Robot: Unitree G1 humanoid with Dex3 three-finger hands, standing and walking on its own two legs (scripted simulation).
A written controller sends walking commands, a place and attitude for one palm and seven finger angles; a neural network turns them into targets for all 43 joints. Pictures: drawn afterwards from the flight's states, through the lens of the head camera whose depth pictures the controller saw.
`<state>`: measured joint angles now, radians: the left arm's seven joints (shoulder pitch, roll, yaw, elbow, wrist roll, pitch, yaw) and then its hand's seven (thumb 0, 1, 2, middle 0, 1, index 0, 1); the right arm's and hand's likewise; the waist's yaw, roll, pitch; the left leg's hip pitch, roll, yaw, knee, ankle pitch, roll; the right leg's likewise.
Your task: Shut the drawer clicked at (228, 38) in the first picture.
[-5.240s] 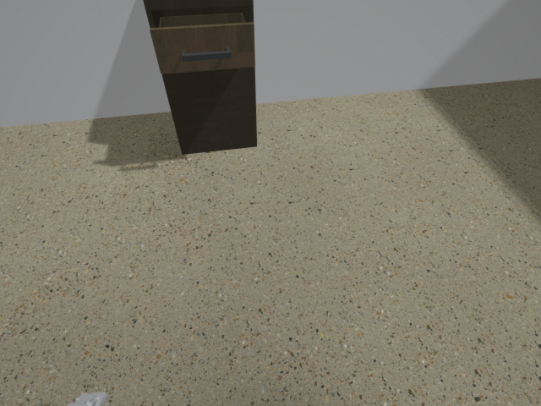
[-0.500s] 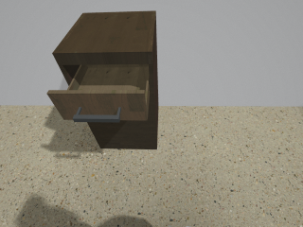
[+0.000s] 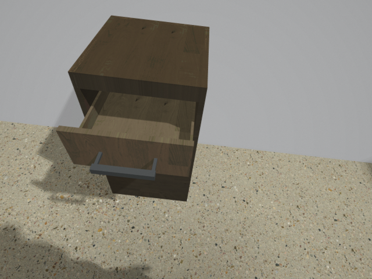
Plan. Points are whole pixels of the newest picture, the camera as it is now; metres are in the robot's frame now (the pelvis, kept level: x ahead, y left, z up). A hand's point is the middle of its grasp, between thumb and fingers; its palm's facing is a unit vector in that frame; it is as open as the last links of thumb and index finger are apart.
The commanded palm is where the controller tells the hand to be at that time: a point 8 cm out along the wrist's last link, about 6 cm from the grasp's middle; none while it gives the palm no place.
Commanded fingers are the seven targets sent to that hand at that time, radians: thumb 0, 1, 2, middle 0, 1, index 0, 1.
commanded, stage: come to a stop and stand still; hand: left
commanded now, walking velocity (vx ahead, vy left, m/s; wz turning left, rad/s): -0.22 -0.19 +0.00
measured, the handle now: (125, 165) +0.42 +0.22 -0.10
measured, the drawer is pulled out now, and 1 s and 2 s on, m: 0.19 0.19 0.19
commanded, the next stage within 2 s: look again from close up in 1.20 s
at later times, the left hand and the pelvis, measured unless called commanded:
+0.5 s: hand out of the picture +0.00 +0.12 -0.15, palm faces +0.01 -0.97 -0.24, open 7.3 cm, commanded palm none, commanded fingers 0.00 0.90 0.90 -0.20 -0.30 -0.20 -0.30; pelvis -0.03 -0.06 +0.01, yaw -2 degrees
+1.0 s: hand out of the picture -0.01 +0.18 -0.18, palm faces +0.01 -0.98 -0.21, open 7.4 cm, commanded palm none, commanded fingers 0.00 0.90 0.90 -0.20 -0.30 -0.20 -0.30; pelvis -0.03 +0.00 +0.00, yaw -1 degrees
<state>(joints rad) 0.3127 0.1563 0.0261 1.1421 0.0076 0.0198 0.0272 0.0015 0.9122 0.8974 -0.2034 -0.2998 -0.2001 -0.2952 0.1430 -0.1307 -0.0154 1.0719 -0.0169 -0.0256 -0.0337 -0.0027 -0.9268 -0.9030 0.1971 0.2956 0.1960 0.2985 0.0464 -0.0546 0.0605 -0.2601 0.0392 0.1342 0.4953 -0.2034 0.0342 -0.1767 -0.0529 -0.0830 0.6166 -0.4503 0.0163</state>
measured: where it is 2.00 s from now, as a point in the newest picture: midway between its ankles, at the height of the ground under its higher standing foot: outside the picture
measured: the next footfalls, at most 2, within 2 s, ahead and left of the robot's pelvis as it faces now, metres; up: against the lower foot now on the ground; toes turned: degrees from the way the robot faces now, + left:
right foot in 0.32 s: +0.05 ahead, -0.10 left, +0.00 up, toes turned -2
left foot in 0.64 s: +0.00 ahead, +0.08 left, +0.00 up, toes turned +4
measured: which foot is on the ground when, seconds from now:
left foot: down 0.00-0.32, up 0.34-0.62, down 0.64-1.00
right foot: up 0.00-0.30, down 0.32-1.00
